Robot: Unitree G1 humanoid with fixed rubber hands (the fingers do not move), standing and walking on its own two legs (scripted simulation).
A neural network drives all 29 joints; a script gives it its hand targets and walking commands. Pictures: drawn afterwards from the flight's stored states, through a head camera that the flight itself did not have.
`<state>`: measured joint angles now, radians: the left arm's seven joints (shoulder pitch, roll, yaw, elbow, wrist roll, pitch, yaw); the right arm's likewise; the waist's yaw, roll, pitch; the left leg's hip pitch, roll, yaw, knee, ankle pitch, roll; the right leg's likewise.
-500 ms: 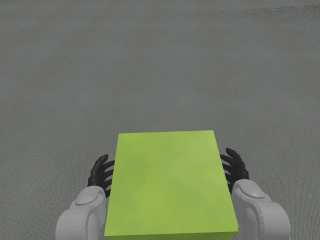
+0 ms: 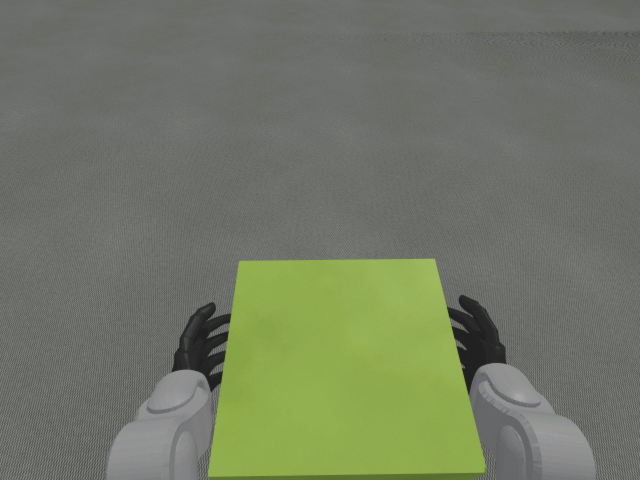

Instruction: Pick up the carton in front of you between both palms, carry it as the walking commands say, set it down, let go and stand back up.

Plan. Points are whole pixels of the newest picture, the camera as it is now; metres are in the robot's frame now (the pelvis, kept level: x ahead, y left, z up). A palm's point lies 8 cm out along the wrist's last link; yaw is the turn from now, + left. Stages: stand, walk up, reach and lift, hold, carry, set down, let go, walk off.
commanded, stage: carry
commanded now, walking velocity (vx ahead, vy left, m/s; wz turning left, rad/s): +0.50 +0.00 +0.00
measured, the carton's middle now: (337, 392) +0.24 -0.01 +0.03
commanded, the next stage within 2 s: none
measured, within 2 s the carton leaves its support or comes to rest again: neither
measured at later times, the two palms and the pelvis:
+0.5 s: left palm (258, 184) +0.57 +0.09 +0.09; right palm (434, 181) +0.58 -0.21 +0.08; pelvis +0.34 -0.06 +0.00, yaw +2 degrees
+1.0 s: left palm (249, 92) +0.93 +0.13 +0.08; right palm (379, 85) +0.93 -0.17 +0.10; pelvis +0.69 -0.02 +0.00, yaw +0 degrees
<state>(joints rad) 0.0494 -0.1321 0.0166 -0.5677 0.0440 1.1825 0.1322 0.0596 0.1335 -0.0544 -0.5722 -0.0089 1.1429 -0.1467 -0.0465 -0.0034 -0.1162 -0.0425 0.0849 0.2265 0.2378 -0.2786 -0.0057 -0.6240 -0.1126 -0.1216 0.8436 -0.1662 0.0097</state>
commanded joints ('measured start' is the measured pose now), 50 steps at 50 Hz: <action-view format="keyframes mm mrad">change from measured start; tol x32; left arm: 1 -369 -708 -610 -107 -205 -1 -78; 50 -339 -765 -672 -152 -245 -25 -105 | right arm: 1 -327 685 637 -58 270 32 144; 50 -280 736 650 -109 255 7 163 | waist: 1 25 221 -4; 7 73 -345 -234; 31 48 -106 -54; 34 18 385 -268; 50 40 247 -109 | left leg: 1 109 157 -17 -61 532 74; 4 13 112 41 270 774 22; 7 -567 -129 -85 1058 -142 -27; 9 -620 -19 -236 1163 -134 2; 31 -261 -93 61 233 147 43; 34 330 337 -683 32 172 254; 50 93 135 19 85 874 52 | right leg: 1 65 44 -119 -299 155 -10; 5 636 103 -131 -370 41 -67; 7 864 -314 612 -599 154 -266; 21 686 -148 -4 -737 128 -135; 31 674 -120 -96 -384 726 -96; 35 5 94 71 499 -267 -38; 50 199 87 -134 -275 158 18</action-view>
